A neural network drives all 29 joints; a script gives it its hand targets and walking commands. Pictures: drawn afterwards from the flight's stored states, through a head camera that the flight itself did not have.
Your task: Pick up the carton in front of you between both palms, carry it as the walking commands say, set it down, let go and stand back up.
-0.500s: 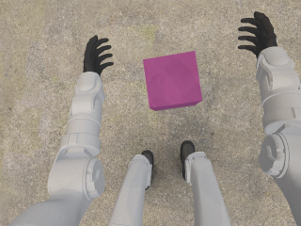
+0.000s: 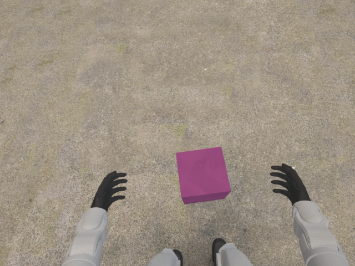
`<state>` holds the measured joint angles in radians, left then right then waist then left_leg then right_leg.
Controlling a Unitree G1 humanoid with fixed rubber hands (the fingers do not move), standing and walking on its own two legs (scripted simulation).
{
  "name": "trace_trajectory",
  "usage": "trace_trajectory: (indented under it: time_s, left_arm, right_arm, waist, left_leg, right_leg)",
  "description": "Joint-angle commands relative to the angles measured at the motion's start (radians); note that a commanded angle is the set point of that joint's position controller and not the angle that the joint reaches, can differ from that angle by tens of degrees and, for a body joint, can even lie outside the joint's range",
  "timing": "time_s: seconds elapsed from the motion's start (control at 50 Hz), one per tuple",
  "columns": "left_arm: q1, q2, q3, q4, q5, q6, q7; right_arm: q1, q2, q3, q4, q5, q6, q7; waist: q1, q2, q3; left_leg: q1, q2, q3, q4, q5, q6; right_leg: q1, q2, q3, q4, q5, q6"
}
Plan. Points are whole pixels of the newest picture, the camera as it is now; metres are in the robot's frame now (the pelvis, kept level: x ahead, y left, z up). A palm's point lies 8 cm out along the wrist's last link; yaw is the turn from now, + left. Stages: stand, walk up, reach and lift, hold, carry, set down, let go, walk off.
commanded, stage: let go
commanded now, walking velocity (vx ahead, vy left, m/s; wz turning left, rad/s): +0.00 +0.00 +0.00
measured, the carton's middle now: (201, 177) +0.43 -0.02 -0.62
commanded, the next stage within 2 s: stand in 0.70 s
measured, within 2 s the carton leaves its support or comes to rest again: neither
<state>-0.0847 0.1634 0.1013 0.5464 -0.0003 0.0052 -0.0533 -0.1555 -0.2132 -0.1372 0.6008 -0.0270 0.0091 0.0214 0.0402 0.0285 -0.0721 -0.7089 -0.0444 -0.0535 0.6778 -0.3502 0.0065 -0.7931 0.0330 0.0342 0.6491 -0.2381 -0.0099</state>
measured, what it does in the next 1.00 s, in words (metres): stands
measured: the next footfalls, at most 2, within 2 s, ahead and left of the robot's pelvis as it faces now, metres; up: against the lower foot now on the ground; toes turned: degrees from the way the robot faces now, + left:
none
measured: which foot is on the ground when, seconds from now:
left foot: down 0.00-1.00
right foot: down 0.00-1.00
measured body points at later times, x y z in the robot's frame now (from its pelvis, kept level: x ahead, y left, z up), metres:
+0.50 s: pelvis +0.01 +0.01 +0.03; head +0.02 +0.01 +0.48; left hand +0.19 +0.24 -0.05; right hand +0.18 -0.23 -0.05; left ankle -0.03 +0.11 -0.71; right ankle +0.02 -0.11 -0.71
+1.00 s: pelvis +0.03 +0.00 +0.02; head +0.03 +0.00 +0.47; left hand +0.17 +0.29 -0.07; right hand +0.16 -0.29 -0.07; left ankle -0.03 +0.11 -0.71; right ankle +0.02 -0.11 -0.71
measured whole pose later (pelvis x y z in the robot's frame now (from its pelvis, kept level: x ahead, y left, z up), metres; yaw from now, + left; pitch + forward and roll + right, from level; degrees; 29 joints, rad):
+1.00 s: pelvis +0.03 +0.00 +0.02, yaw +1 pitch +0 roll -1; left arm 0.17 0.33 0.05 0.72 0.04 0.02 0.02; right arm 0.24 -0.34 -0.05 0.65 -0.04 0.03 -0.01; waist 0.00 0.01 0.01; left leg -0.16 -0.03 -0.08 0.53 -0.37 0.01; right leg -0.25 0.04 0.01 0.53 -0.28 -0.01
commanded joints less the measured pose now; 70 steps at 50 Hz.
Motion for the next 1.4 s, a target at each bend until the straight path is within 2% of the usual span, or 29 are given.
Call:
trace_trajectory:
  time_s: [0.0, 0.12, 0.2, 0.36, 0.44, 0.58, 0.6, 0.62, 0.68, 0.7, 0.74, 0.78, 0.86, 0.9, 0.96, 1.16, 1.38]
  left_arm:
    - [0.091, 0.099, 0.001, -0.120, -0.013, -0.030, 0.001]
    - [0.231, 0.113, -0.031, -0.172, -0.026, -0.031, -0.007]
    - [0.258, 0.123, -0.044, -0.191, -0.025, -0.006, -0.014]
    - [0.256, 0.129, -0.041, -0.202, 0.007, 0.076, -0.010]
    - [0.256, 0.127, -0.035, -0.200, 0.020, 0.103, -0.009]
    - [0.248, 0.130, -0.029, -0.209, 0.024, 0.119, -0.015]
    - [0.210, 0.128, -0.041, -0.283, 0.043, 0.172, 0.012]
    - [0.232, 0.124, -0.052, -0.269, 0.033, 0.185, 0.024]
    - [0.242, 0.125, -0.055, -0.269, 0.025, 0.199, 0.038]
    - [0.244, 0.287, -0.004, -0.089, 0.023, 0.121, 0.073]
    - [0.232, 0.266, -0.015, -0.056, 0.044, 0.062, 0.081]
    - [0.208, 0.249, -0.022, -0.027, 0.047, 0.033, 0.076]
    - [0.199, 0.262, -0.024, 0.044, 0.044, 0.005, 0.066]
    - [0.206, 0.274, -0.023, 0.074, 0.042, -0.003, 0.068]
    - [0.209, 0.291, -0.024, 0.109, 0.039, -0.010, 0.074]
    - [0.201, 0.317, -0.029, 0.193, 0.037, -0.022, 0.081]
    - [0.183, 0.325, -0.032, 0.253, 0.032, -0.024, 0.080]
  right_arm:
    - [0.084, -0.091, -0.003, -0.118, 0.010, -0.035, 0.001]
    - [0.251, -0.092, 0.031, -0.186, 0.019, -0.037, 0.012]
    - [0.319, -0.091, 0.057, -0.221, 0.025, -0.007, 0.022]
    - [0.345, -0.108, 0.069, -0.275, 0.022, 0.084, 0.050]
    - [0.340, -0.109, 0.066, -0.288, 0.020, 0.111, 0.054]
    - [0.351, -0.101, 0.064, -0.296, 0.014, 0.125, 0.048]
    - [0.408, -0.109, 0.053, -0.232, 0.024, 0.092, 0.032]
    - [0.390, -0.109, 0.060, -0.257, 0.028, 0.084, 0.025]
    - [0.369, -0.114, 0.072, -0.272, 0.034, 0.079, 0.020]
    - [0.323, -0.207, 0.047, -0.156, -0.011, 0.059, -0.016]
    - [0.368, -0.217, 0.043, -0.120, -0.021, 0.036, -0.029]
    - [0.375, -0.207, 0.049, -0.091, -0.019, 0.019, -0.030]
    - [0.351, -0.221, 0.055, -0.056, -0.016, 0.003, -0.029]
    - [0.352, -0.232, 0.055, -0.042, -0.013, 0.000, -0.032]
    - [0.364, -0.248, 0.055, -0.020, -0.009, -0.002, -0.039]
    - [0.368, -0.281, 0.063, 0.045, -0.004, -0.011, -0.052]
    - [0.345, -0.292, 0.076, 0.108, -0.001, -0.018, -0.056]
  waist:
    - [-0.010, -0.015, -0.391]
    - [-0.025, -0.022, -0.197]
    - [-0.037, -0.026, -0.067]
    - [-0.037, 0.020, 0.120]
    - [-0.029, 0.025, 0.141]
    - [-0.037, -0.011, 0.122]
    - [-0.049, 0.032, 0.076]
    - [-0.052, 0.008, 0.086]
    - [-0.039, -0.019, 0.096]
    - [-0.010, -0.112, 0.104]
    - [-0.037, -0.079, 0.097]
    - [-0.044, -0.053, 0.094]
    - [-0.036, -0.009, 0.035]
    - [-0.034, -0.007, 0.013]
    - [-0.037, -0.011, -0.001]
    - [-0.039, -0.016, 0.009]
    - [-0.037, -0.018, 0.028]
  left_leg:
    - [0.201, 0.019, 0.004, -0.122, 0.442, -0.041]
    - [0.359, 0.026, 0.000, -0.245, 0.419, -0.038]
    - [0.384, 0.029, 0.006, -0.305, 0.324, -0.028]
    - [0.334, 0.047, 0.005, -0.373, 0.135, -0.009]
    - [0.339, 0.047, 0.008, -0.369, 0.133, -0.007]
    - [0.419, 0.034, 0.022, -0.338, 0.194, -0.012]
    - [0.423, 0.014, 0.028, -0.305, 0.207, -0.021]
    - [0.425, 0.016, 0.023, -0.301, 0.202, -0.019]
    - [0.396, 0.014, 0.023, -0.291, 0.186, -0.017]
    - [0.386, 0.056, -0.016, -0.254, 0.147, -0.036]
    - [0.437, 0.061, -0.036, -0.237, 0.076, -0.027]
    - [0.429, 0.070, -0.054, -0.239, 0.035, -0.016]
    - [0.440, 0.089, -0.077, -0.235, 0.184, -0.009]
    - [0.457, 0.094, -0.081, -0.225, 0.261, -0.011]
    - [0.481, 0.098, -0.080, -0.218, 0.325, -0.011]
    - [0.521, 0.110, -0.089, -0.229, 0.417, -0.005]
    - [0.537, 0.117, -0.100, -0.270, 0.399, 0.001]
  right_leg:
    - [0.561, -0.004, 0.018, -0.046, 0.406, 0.004]
    - [0.707, 0.003, -0.004, -0.173, 0.338, 0.013]
    - [0.775, 0.003, -0.011, -0.218, 0.273, 0.020]
    - [0.880, 0.017, -0.035, -0.217, 0.179, 0.031]
    - [0.905, 0.018, -0.035, -0.211, 0.180, 0.029]
    - [0.892, 0.010, -0.023, -0.223, 0.215, 0.024]
    - [0.923, 0.005, -0.022, -0.198, 0.250, 0.009]
    - [0.905, 0.009, -0.018, -0.193, 0.258, 0.012]
    - [0.905, 0.009, -0.015, -0.193, 0.256, 0.011]
    - [0.684, -0.079, 0.019, -0.204, 0.100, 0.016]
    - [0.587, -0.087, 0.065, -0.232, -0.056, -0.003]
    - [0.568, -0.087, 0.079, -0.233, -0.106, -0.010]
    - [0.630, -0.085, 0.068, -0.186, 0.092, -0.012]
    - [0.656, -0.089, 0.066, -0.171, 0.185, -0.013]
    - [0.673, -0.094, 0.066, -0.163, 0.256, -0.015]
    - [0.700, -0.104, 0.067, -0.172, 0.339, -0.019]
    - [0.721, -0.113, 0.072, -0.205, 0.320, -0.021]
